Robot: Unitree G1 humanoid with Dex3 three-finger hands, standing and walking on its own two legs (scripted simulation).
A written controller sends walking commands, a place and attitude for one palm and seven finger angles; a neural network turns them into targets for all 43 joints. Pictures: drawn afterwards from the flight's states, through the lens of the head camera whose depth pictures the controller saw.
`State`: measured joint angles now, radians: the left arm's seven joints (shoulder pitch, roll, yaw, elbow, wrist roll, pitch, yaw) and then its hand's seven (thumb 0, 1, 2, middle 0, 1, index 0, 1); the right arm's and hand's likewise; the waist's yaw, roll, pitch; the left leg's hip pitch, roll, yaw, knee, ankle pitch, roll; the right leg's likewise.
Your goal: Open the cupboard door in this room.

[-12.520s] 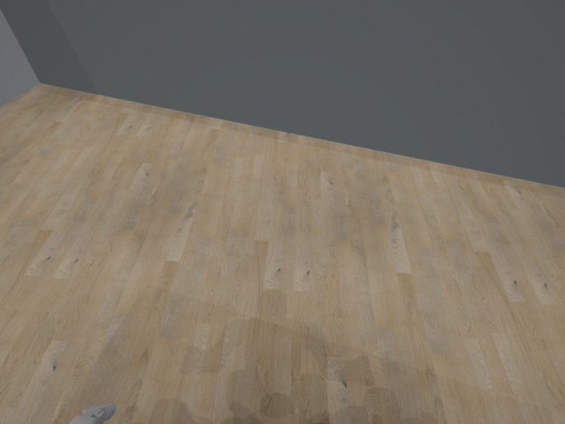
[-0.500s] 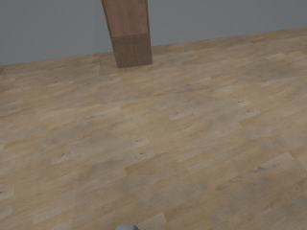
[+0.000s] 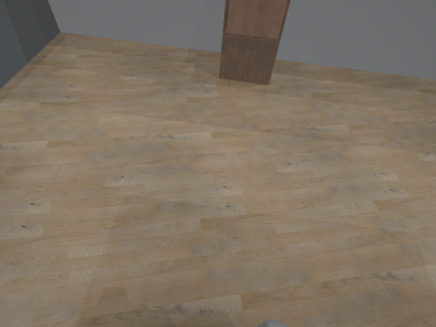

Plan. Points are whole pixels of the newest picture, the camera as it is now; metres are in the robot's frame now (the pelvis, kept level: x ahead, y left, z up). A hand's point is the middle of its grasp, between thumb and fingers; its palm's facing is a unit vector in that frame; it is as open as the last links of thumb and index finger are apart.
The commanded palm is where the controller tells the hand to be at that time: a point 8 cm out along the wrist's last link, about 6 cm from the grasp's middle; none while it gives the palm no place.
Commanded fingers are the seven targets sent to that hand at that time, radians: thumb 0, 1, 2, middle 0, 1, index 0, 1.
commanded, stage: turn or walk to find it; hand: left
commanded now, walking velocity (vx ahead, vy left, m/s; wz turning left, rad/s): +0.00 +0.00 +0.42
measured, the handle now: out of the picture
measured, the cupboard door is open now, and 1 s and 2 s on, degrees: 0 0 0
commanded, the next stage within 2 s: none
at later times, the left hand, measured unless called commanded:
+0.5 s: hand out of the picture +0.02 +0.13 -0.14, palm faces +0.22 -0.93 -0.28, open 7.4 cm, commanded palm none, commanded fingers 0.00 0.90 0.90 -0.20 -0.30 -0.20 -0.30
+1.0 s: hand out of the picture -0.13 +0.18 -0.18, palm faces +0.48 -0.85 -0.23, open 7.4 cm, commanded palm none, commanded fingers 0.00 0.90 0.90 -0.20 -0.30 -0.20 -0.30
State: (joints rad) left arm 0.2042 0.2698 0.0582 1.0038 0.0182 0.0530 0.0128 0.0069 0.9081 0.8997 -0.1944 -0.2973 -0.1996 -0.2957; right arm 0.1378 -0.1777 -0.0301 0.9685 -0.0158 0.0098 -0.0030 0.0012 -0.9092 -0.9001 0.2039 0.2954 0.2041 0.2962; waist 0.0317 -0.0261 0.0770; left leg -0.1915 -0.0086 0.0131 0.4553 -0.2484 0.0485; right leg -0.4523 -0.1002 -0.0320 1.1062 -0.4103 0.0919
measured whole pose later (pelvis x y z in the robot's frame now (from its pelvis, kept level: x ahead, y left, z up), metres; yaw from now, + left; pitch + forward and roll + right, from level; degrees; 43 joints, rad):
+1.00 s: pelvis -0.05 -0.02 +0.00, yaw +26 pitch -1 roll -1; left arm 0.24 0.27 0.06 1.02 0.02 0.07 0.01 0.01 0.91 0.90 -0.19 -0.30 -0.20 -0.30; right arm 0.12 -0.19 -0.03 0.95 -0.02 0.02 0.00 0.00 -0.91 -0.90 0.20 0.30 0.20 0.30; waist 0.03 -0.04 0.06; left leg -0.21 0.00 0.03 0.50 -0.28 0.04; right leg -0.43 -0.10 -0.09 1.06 -0.45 0.08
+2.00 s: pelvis -0.10 -0.06 -0.01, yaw +51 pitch -1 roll -2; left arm 0.26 0.27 0.06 1.03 0.02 0.08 0.01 0.01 0.91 0.90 -0.19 -0.30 -0.20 -0.30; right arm 0.12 -0.19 -0.04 0.95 -0.02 0.02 0.00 0.00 -0.91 -0.90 0.20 0.29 0.20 0.30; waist 0.04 -0.05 0.07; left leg -0.22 0.00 0.05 0.53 -0.30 0.05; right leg -0.42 -0.11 -0.10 1.02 -0.47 0.07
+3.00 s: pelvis -0.13 -0.11 -0.02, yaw +76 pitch -1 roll +0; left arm 0.27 0.27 0.06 1.01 0.02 0.07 0.02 0.01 0.91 0.90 -0.20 -0.30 -0.20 -0.30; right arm 0.11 -0.21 -0.05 0.95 -0.02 0.02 0.01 0.00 -0.91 -0.90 0.20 0.29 0.20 0.30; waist 0.05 -0.06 0.10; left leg -0.26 0.00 0.06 0.60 -0.34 0.03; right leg -0.35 -0.14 -0.14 0.90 -0.52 0.06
